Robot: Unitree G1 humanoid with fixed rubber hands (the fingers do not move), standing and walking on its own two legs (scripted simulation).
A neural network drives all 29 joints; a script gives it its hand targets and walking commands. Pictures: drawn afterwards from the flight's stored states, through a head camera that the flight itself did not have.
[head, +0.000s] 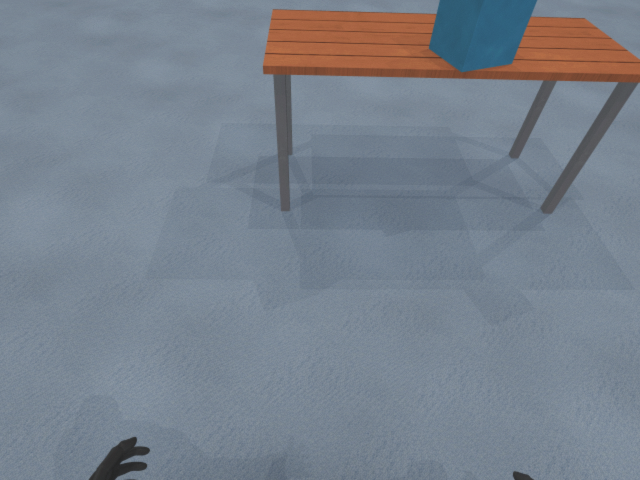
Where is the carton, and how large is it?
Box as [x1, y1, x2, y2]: [429, 0, 536, 71]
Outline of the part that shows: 429,48 460,71 511,63 536,0 440,0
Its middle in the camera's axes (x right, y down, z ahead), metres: +0.54 -0.73 +1.28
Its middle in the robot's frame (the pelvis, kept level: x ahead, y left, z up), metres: +1.45 -0.52 +0.03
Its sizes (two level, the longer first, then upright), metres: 0.210 0.200 0.250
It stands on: a table, 0.69 m high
